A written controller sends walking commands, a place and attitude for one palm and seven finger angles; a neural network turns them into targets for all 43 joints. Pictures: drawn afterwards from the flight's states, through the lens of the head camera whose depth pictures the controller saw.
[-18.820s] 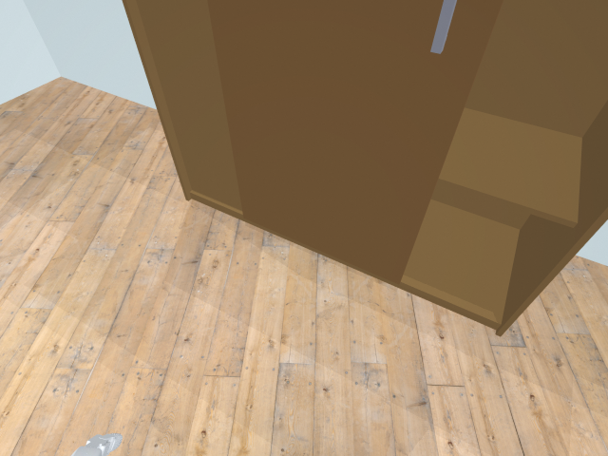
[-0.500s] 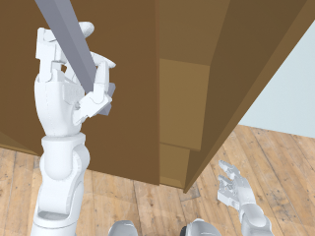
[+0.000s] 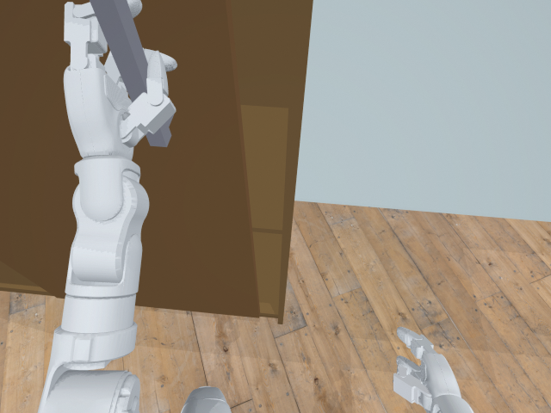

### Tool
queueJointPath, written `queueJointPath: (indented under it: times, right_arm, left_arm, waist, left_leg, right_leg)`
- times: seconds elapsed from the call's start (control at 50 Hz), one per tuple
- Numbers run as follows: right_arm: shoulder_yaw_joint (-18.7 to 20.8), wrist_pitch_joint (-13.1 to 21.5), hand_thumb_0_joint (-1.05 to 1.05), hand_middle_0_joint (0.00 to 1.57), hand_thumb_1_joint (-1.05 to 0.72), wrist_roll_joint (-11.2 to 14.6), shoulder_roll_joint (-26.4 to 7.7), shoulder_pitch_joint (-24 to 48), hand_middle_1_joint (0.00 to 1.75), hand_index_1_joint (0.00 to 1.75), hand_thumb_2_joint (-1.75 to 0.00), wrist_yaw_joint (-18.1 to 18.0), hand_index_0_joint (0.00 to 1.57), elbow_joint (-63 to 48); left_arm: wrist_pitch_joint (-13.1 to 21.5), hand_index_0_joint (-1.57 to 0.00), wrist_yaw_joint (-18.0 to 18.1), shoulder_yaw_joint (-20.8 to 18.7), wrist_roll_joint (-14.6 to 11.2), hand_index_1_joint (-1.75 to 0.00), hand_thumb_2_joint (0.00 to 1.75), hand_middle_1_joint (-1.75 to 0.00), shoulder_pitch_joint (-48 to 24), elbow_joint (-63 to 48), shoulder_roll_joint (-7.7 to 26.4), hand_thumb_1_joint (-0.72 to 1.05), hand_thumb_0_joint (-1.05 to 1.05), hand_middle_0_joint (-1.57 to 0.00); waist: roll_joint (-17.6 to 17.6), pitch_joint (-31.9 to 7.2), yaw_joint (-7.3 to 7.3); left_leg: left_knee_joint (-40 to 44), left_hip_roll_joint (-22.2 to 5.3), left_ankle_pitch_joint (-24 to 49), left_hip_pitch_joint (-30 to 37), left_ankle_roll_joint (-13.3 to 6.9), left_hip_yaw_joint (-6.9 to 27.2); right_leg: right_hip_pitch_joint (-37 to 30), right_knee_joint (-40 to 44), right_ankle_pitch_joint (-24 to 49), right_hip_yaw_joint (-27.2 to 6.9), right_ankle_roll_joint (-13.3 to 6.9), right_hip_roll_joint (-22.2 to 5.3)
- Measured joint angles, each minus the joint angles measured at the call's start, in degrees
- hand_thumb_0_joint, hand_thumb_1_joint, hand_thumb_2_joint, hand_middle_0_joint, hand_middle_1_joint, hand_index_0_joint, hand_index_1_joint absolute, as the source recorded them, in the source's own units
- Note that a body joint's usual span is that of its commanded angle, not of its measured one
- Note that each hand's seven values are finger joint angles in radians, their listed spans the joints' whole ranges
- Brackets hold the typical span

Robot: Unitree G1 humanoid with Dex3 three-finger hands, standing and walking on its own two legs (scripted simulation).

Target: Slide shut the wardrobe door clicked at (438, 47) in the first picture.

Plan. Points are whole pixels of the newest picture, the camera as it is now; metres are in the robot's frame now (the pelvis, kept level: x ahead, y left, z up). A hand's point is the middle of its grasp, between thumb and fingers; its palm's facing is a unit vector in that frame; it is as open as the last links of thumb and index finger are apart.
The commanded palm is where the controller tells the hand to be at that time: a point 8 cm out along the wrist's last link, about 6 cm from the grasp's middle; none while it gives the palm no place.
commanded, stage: step sideways, sliding the door along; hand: left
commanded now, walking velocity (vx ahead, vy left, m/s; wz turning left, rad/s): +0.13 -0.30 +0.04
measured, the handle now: (135, 40) +0.40 +0.20 +0.29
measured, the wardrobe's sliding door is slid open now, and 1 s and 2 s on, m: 0.06 0.00 0.00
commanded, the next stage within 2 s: stop walking and hold the door there in 0.64 s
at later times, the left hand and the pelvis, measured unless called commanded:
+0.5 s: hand (226, 98) +0.37 +0.11 +0.26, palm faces +0.38 -0.92 -0.02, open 6.9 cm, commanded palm +0.34 +0.08 +0.26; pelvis -0.03 -0.11 +0.00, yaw +4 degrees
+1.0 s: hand (220, 97) +0.37 +0.12 +0.26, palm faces +0.63 -0.73 -0.26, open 7.1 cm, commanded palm +0.32 +0.14 +0.24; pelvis +0.02 -0.22 +0.02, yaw +1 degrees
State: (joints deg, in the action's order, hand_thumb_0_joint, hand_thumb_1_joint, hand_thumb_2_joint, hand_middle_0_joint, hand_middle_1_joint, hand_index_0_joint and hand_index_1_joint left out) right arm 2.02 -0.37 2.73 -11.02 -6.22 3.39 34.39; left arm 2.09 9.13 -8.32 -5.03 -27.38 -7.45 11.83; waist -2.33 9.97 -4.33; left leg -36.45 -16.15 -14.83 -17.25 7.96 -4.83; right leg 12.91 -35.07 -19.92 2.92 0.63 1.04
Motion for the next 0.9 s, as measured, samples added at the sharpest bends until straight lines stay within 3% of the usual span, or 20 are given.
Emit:
queueJointPath:
  times: [0.04, 0.08, 0.12, 0.16, 0.22, 0.26, 0.32, 0.36, 0.38, 0.42, 0.48, 0.5, 0.54, 0.58, 0.64, 0.76, 0.78, 0.82, 0.86, 0.9]
  right_arm:
    - [-0.1, 0.2, 0.01, 0.20, -0.90, 0.7, -0.3, 0.2, 0.30, 0.30, -0.90, -0.5, 0.20, 0.9]
    - [-0.3, 0.3, 0.01, 0.20, -0.90, 1.0, -0.1, 0.2, 0.30, 0.30, -0.90, -1.1, 0.20, 2.5]
    - [-0.6, 0.4, 0.01, 0.20, -0.90, 0.9, -0.2, -0.2, 0.30, 0.30, -0.90, -1.9, 0.20, 3.5]
    - [-0.8, 0.6, 0.01, 0.20, -0.90, 0.6, -0.8, -1.1, 0.30, 0.30, -0.90, -2.4, 0.20, 3.3]
    - [0.1, 0.2, 0.01, 0.20, -0.90, 0.1, 0.1, -1.0, 0.30, 0.30, -0.90, -2.2, 0.20, 2.6]
    - [-0.1, 0.2, 0.01, 0.20, -0.90, 0.0, 0.4, -0.7, 0.30, 0.30, -0.90, -1.5, 0.20, 1.8]
    - [-0.5, 0.4, 0.01, 0.20, -0.90, 0.4, 0.4, -0.4, 0.30, 0.30, -0.90, -0.6, 0.20, 0.8]
    - [-0.8, 0.5, 0.01, 0.20, -0.90, 0.8, 0.5, 0.0, 0.30, 0.30, -0.90, -0.3, 0.20, 0.6]
    - [-0.9, 0.5, 0.01, 0.20, -0.90, 1.0, 0.4, 0.4, 0.30, 0.30, -0.90, -0.3, 0.20, 0.7]
    - [-0.8, 0.5, 0.01, 0.20, -0.90, 1.5, 0.1, 0.9, 0.30, 0.30, -0.90, -0.6, 0.20, 1.5]
    - [-0.6, 0.3, 0.01, 0.20, -0.90, 1.4, -0.2, 1.4, 0.30, 0.30, -0.90, -1.5, 0.20, 3.3]
    - [-0.6, 0.4, 0.01, 0.20, -0.90, 1.2, -0.4, 1.3, 0.30, 0.30, -0.90, -1.9, 0.20, 3.6]
    - [-0.5, 0.6, 0.01, 0.20, -0.90, 0.9, -0.9, 0.7, 0.30, 0.30, -0.90, -2.4, 0.20, 3.4]
    - [0.2, 0.4, 0.01, 0.20, -0.90, 0.6, -0.4, 0.9, 0.30, 0.30, -0.90, -2.1, 0.20, 2.8]
    - [0.3, 0.0, 0.01, 0.20, -0.90, 0.6, -0.1, 0.8, 0.30, 0.30, -0.90, -0.8, 0.20, 1.2]
    - [-0.6, 0.3, 0.01, 0.20, -0.90, 0.9, 0.3, 0.7, 0.30, 0.30, -0.90, 1.0, 0.20, -1.2]
    - [-1.2, 0.4, 0.01, 0.20, -0.90, 0.8, 0.3, 1.7, 0.30, 0.30, -0.90, 1.0, 0.20, -0.7]
    - [-1.7, -0.3, 0.01, 0.20, -0.90, 0.9, -0.1, 4.0, 0.30, 0.30, -0.90, 0.6, 0.21, 0.4]
    - [-1.5, -0.1, 0.01, 0.20, -0.90, 1.3, -0.7, 4.4, 0.30, 0.30, -0.90, -0.5, 0.21, 1.0]
    - [-1.6, 0.7, 0.01, 0.20, -0.90, 1.0, -2.2, 4.1, 0.30, 0.30, -0.90, -2.1, 0.21, 1.6]
  left_arm:
    - [0.0, -0.07, 0.4, -1.3, 0.2, -1.23, 0.83, -1.41, -2.5, 3.2, 0.1, 0.73, -0.01, -0.43]
    - [-0.3, -0.08, 0.7, -1.7, 0.2, -1.24, 0.83, -1.41, -3.9, 5.6, 0.4, 0.73, -0.01, -0.43]
    - [-0.6, -0.10, 1.3, -1.5, 0.3, -1.25, 0.84, -1.41, -4.3, 7.0, 0.2, 0.72, -0.01, -0.44]
    - [-0.9, -0.12, 1.7, -1.1, 0.3, -1.26, 0.84, -1.41, -4.6, 8.0, 0.0, 0.72, -0.01, -0.44]
    - [-1.0, -0.12, 1.0, -0.4, -0.5, -1.25, 0.82, -1.41, -7.5, 10.7, 1.3, 0.73, 0.00, -0.45]
    - [-0.9, -0.12, 0.5, -0.5, -0.7, -1.25, 0.82, -1.41, -9.1, 12.2, 1.8, 0.73, 0.00, -0.45]
    - [-0.8, -0.11, 0.4, -0.6, -0.7, -1.26, 0.82, -1.41, -11.5, 14.9, 2.2, 0.73, -0.01, -0.45]
    - [-0.9, -0.10, 0.2, -0.9, -0.5, -1.26, 0.82, -1.41, -13.2, 16.7, 2.7, 0.74, -0.01, -0.45]
    - [-0.8, -0.09, 0.2, -1.2, -0.4, -1.26, 0.82, -1.40, -13.8, 17.6, 2.8, 0.74, -0.01, -0.45]
    - [-0.6, -0.08, 0.4, -1.2, -0.2, -1.26, 0.82, -1.40, -14.6, 19.2, 2.4, 0.74, -0.02, -0.45]
    - [-0.6, -0.08, 1.2, -1.5, 0.6, -1.26, 0.82, -1.40, -13.9, 19.6, 2.3, 0.74, -0.02, -0.45]
    - [-0.8, -0.09, 1.5, -1.4, 0.5, -1.26, 0.83, -1.40, -13.4, 19.1, 2.3, 0.74, -0.02, -0.45]
    - [-1.4, -0.09, 1.8, -1.1, 0.1, -1.26, 0.83, -1.40, -12.3, 17.6, 2.9, 0.73, -0.02, -0.45]
    - [-1.7, -0.10, 1.4, -1.4, -0.8, -1.25, 0.83, -1.40, -12.0, 16.6, 4.2, 0.73, -0.02, -0.45]
    - [-1.8, -0.09, 0.8, -2.6, -1.0, -1.23, 0.83, -1.40, -11.1, 15.1, 5.4, 0.73, -0.03, -0.45]
    - [-2.7, -0.08, 0.5, -6.5, -0.4, -1.21, 0.85, -1.40, -10.5, 13.5, 8.6, 0.72, -0.05, -0.45]
    - [-1.1, -0.07, -0.7, -8.5, 0.0, -1.20, 0.85, -1.40, -9.8, 14.6, 10.3, 0.71, -0.06, -0.45]
    - [2.8, -0.07, -2.9, -12.4, 0.5, -1.20, 0.84, -1.40, -6.8, 17.3, 14.7, 0.68, -0.11, -0.45]
    - [3.9, -0.09, -3.5, -14.7, 0.8, -1.22, 0.84, -1.40, -4.3, 19.0, 17.1, 0.65, -0.14, -0.45]
    - [4.3, -0.12, -3.4, -16.7, 1.1, -1.24, 0.83, -1.40, -1.4, 20.1, 18.1, 0.63, -0.15, -0.45]
  waist:
    - [-2.4, 1.6, 1.10]
    - [-1.1, 1.5, 1.34]
    - [0.7, 0.5, 1.20]
    - [1.3, -1.1, 1.11]
    - [3.3, 0.0, 0.45]
    - [3.1, 1.4, 0.07]
    - [1.8, 2.6, -0.99]
    - [1.0, 2.9, -1.86]
    - [-0.2, 3.4, -1.78]
    - [-1.8, 3.6, -1.17]
    - [-0.2, 2.4, -0.99]
    - [0.5, 1.9, -1.19]
    - [1.4, 0.9, -1.53]
    - [2.5, 1.9, -2.06]
    - [1.8, 3.3, -2.25]
    - [-0.2, 5.2, -4.62]
    - [-0.8, 5.4, -4.25]
    - [-2.4, 6.1, -1.43]
    - [-1.2, 5.2, -0.15]
    - [-0.1, 3.7, 0.44]
  left_leg:
    - [-1.0, -1.3, 1.2, -1.1, -2.5, 3.1]
    - [-6.0, 2.6, -3.7, -2.4, -5.1, 5.3]
    - [-6.4, 7.3, -7.2, -1.5, -6.8, 5.2]
    - [2.0, 9.3, 0.7, 2.4, -8.2, 3.0]
    - [4.1, 9.1, -0.4, 3.9, -4.3, 2.8]
    - [4.5, 8.0, -0.2, 4.6, -3.0, 3.4]
    - [3.5, 5.5, -0.3, 4.6, -1.4, 4.6]
    - [1.4, 3.9, -1.4, 4.0, -0.4, 5.5]
    - [0.1, 2.8, -2.1, 3.8, -0.6, 6.5]
    - [-1.8, 2.0, -2.7, 2.7, -3.5, 8.7]
    - [-8.6, 7.1, -9.4, 0.3, -6.5, 8.8]
    - [-6.7, 9.0, -9.5, 1.0, -7.2, 7.5]
    - [2.4, 10.3, -1.5, 4.3, -7.6, 4.6]
    - [4.0, 10.1, -0.8, 5.6, -4.6, 4.0]
    - [5.1, 8.0, -1.5, 7.2, -2.7, 5.0]
    - [3.3, 2.3, -3.9, 9.0, 1.3, 6.0]
    - [1.7, 1.1, -4.6, 8.7, 0.6, 6.2]
    - [-4.5, 0.0, -2.4, 5.5, -2.9, 7.7]
    - [-14.5, 4.5, -9.4, 0.7, -5.1, 8.9]
    - [-16.9, 9.3, -13.8, -1.5, -6.4, 7.4]
  right_leg:
    - [-1.1, 1.3, 1.1, 2.3, -1.6, 2.1]
    - [-0.3, 1.2, 2.2, 2.6, -3.1, 1.2]
    - [0.7, 1.8, 3.1, 2.0, -3.5, 0.0]
    - [2.2, 1.0, 3.2, 1.8, -3.5, 0.1]
    - [5.3, -6.7, -1.3, -0.5, -2.1, 0.4]
    - [6.1, -9.4, -3.5, -1.2, -1.8, 0.7]
    - [4.4, -5.1, -1.9, -1.0, -1.6, 0.3]
    - [2.6, -1.5, 3.3, 0.1, -1.1, 0.1]
    - [1.9, -1.2, 5.3, 1.4, -1.7, 1.1]
    - [1.0, -1.1, 4.5, 3.5, -3.5, 2.3]
    - [1.5, -0.3, 3.5, 4.1, -5.1, 1.0]
    - [1.6, 0.2, 3.8, 3.9, -5.0, 0.5]
    - [3.3, -1.5, 3.6, 3.3, -4.6, 0.2]
    - [5.5, -8.1, -0.1, 0.8, -2.9, 0.4]
    - [6.7, -12.8, -3.6, -1.4, -1.7, 0.9]
    - [2.1, -1.7, 3.3, -1.1, -0.5, -0.7]
    - [1.1, 0.1, 5.6, -0.6, -0.6, 0.0]
    - [0.2, 0.7, 5.4, 0.9, -1.9, 1.7]
    - [0.9, 1.1, 4.7, 0.6, -2.9, 0.6]
    - [1.3, 2.9, 5.5, -0.6, -3.3, -0.7]
